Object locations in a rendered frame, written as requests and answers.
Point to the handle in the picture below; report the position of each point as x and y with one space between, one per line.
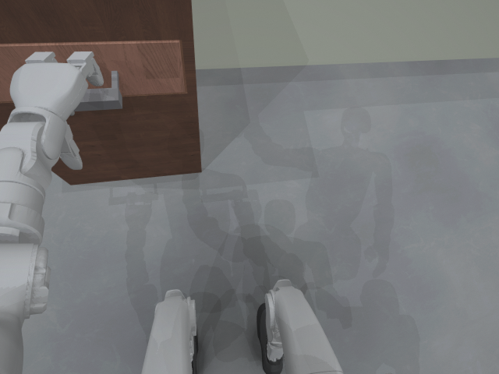
102 98

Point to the cabinet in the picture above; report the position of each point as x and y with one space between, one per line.
152 135

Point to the robot right thigh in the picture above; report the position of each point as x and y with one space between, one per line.
305 346

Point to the right robot shin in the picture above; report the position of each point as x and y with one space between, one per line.
274 345

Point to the robot left forearm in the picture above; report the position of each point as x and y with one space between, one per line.
30 145

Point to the robot left upper arm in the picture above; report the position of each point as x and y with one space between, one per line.
24 285

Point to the left robot hand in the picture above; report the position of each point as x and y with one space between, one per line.
56 87

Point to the drawer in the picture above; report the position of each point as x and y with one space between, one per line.
144 67

